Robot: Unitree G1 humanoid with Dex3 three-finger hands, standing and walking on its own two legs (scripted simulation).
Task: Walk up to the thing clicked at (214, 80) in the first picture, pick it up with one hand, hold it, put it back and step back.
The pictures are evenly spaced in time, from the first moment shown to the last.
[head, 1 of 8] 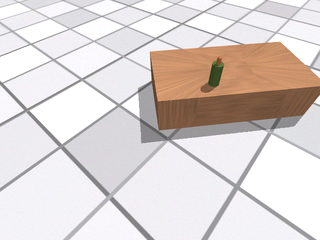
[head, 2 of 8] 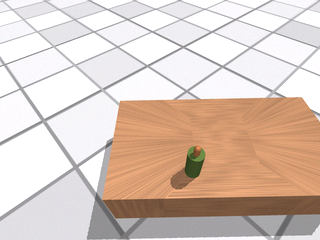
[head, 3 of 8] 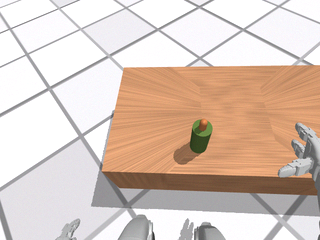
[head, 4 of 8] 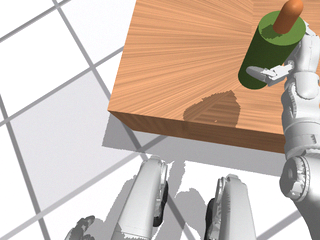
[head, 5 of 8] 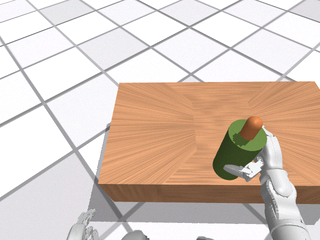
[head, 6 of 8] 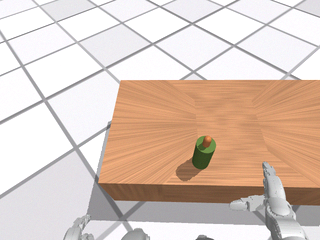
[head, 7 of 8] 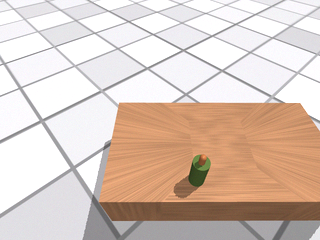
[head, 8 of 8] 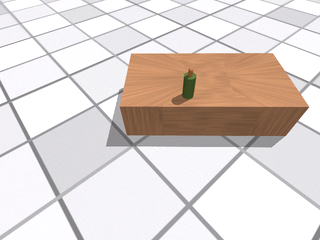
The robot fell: no
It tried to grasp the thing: yes
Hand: right
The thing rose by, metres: 0.36
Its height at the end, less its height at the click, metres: +0.00
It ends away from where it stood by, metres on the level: 0.04
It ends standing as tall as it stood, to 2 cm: yes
